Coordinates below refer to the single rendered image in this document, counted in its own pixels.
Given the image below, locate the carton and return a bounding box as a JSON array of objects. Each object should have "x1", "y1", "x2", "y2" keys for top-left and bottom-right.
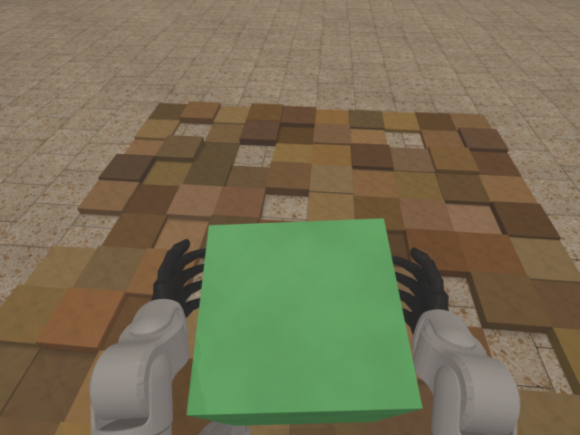
[{"x1": 187, "y1": 218, "x2": 422, "y2": 426}]

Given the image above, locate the left robot hand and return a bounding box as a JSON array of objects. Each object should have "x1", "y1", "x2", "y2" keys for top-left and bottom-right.
[{"x1": 151, "y1": 239, "x2": 206, "y2": 318}]

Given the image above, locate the robot left forearm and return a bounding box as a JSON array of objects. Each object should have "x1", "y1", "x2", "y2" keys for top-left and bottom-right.
[{"x1": 90, "y1": 299, "x2": 189, "y2": 435}]

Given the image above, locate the right robot hand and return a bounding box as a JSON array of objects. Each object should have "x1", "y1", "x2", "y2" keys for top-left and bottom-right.
[{"x1": 391, "y1": 247, "x2": 449, "y2": 334}]

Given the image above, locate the robot right forearm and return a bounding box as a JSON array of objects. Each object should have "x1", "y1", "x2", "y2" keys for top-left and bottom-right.
[{"x1": 412, "y1": 309, "x2": 520, "y2": 435}]

